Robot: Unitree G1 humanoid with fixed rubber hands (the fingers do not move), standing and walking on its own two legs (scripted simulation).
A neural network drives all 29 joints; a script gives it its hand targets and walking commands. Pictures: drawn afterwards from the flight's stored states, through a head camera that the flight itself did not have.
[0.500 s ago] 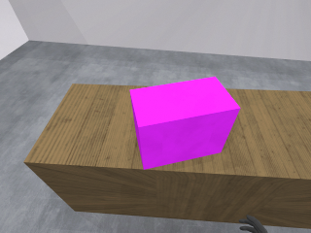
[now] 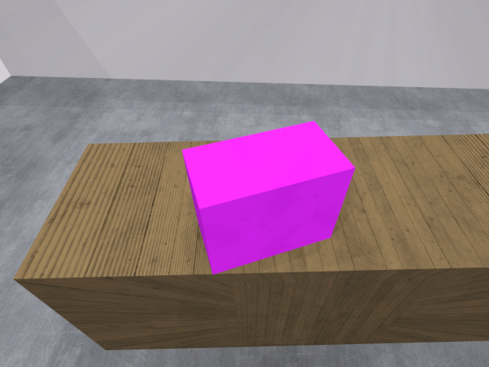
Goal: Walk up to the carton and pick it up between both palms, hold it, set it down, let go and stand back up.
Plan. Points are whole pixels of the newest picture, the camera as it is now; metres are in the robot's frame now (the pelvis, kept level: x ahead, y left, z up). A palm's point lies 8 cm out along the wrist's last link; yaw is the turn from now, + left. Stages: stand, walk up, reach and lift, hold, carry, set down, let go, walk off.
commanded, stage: walk up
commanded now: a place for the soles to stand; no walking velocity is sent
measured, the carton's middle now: (263, 197) +0.51 -0.02 -0.04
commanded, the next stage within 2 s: none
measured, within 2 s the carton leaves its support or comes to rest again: neither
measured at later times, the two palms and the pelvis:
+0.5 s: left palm out of the picture +0.04 +0.25 -0.09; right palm out of the picture +0.09 -0.30 -0.11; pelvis +0.05 -0.02 +0.00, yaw -2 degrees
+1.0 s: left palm (126, 337) +0.22 +0.24 -0.10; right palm (414, 347) +0.20 -0.27 -0.10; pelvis +0.12 -0.01 +0.00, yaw +1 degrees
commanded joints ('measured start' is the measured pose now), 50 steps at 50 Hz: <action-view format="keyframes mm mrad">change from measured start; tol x32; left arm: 1 29 141 48 -67 -1 -18 5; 16 369 189 150 -29 44 -49 -21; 50 -31 147 33 -24 -8 -11 -2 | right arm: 1 2 -127 -39 -71 -2 -16 -5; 50 65 -119 -59 -120 1 -36 -11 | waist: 1 2 -14 -25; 50 3 -29 -49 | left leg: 1 83 87 -88 -88 134 41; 5 80 102 -94 -113 89 50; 8 131 336 -427 -318 -624 220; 13 -91 284 -223 -283 -442 181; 19 -496 41 -186 604 -213 -3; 32 254 132 -313 -58 180 77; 34 106 354 -659 -225 -11 288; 43 -261 123 -286 -112 -92 73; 50 9 41 -230 -40 166 37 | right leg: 1 -97 -65 67 -96 206 -55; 10 -458 -48 -5 347 -219 -55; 15 233 41 -119 6 -16 -65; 17 85 -333 544 -388 -614 -233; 28 -75 -207 -7 -143 382 -232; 35 -342 -47 -7 611 -267 -21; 50 -98 -129 13 -92 144 -79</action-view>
